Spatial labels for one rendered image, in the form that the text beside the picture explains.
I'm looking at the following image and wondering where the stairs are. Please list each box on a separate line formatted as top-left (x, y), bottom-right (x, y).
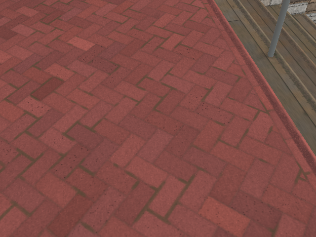
top-left (214, 0), bottom-right (316, 156)

